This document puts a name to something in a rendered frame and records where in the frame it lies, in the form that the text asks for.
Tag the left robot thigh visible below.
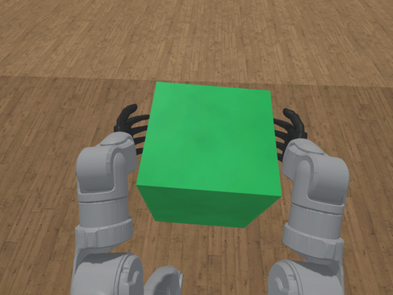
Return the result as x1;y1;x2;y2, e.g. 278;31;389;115
144;267;183;295

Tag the left robot forearm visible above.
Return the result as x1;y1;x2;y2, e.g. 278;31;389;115
71;132;138;290

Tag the right robot forearm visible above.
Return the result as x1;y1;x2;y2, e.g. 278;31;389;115
282;138;350;294

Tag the right robot upper arm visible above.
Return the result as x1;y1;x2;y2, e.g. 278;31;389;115
268;259;344;295

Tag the right robot hand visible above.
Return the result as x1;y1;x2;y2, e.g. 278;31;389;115
273;108;307;162

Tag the left robot upper arm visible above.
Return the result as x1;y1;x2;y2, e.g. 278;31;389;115
71;252;144;295

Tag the left robot hand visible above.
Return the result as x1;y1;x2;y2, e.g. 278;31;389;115
114;104;150;155

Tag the carton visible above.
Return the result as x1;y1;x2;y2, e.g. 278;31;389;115
136;82;282;228

